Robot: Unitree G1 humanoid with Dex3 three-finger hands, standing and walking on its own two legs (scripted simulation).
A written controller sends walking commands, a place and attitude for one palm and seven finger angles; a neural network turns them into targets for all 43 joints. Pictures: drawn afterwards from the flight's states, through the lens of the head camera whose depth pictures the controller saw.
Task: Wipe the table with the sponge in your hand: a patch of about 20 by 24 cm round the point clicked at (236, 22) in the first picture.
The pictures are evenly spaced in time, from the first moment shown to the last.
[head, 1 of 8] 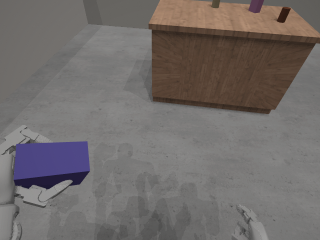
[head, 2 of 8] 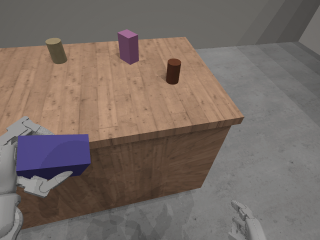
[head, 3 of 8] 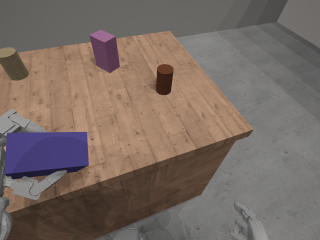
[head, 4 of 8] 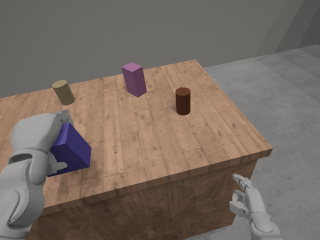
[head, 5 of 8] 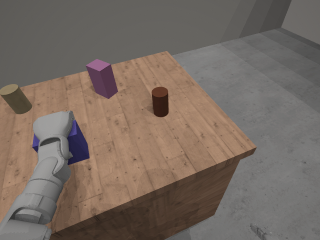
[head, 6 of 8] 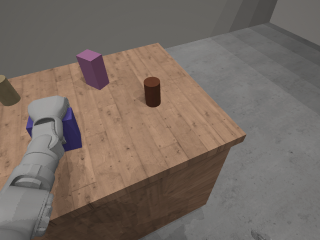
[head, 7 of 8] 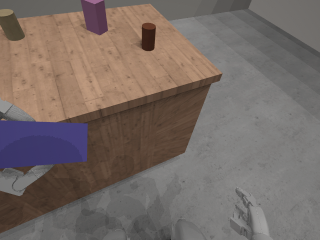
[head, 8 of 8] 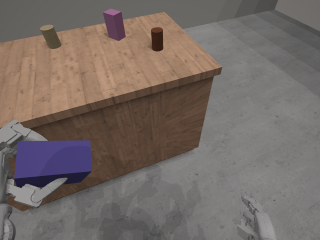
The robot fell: no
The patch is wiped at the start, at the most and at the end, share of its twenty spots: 0.00 1.00 1.00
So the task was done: yes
